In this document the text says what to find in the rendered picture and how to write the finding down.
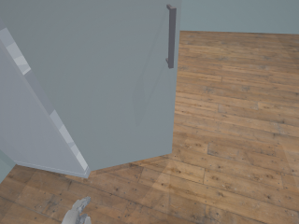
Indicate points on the left robot hand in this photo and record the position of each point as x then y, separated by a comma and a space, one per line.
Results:
73, 216

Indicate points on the handle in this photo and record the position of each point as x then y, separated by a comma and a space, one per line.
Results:
171, 35

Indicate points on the fridge door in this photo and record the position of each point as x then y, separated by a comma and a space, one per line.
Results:
102, 64

